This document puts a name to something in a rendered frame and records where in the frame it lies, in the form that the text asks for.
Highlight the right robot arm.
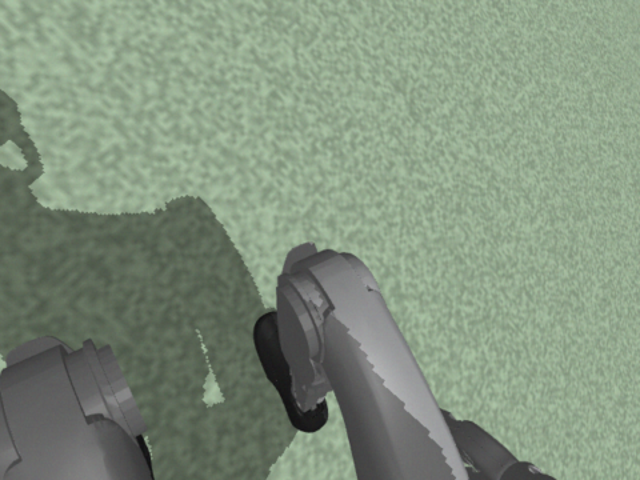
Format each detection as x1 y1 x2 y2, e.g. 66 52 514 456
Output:
500 461 556 480

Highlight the left robot foot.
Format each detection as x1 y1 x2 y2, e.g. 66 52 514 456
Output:
136 434 154 480

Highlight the right robot hand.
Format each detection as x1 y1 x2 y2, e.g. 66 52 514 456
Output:
440 408 519 480

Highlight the right robot foot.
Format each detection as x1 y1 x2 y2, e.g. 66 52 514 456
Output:
253 312 328 433

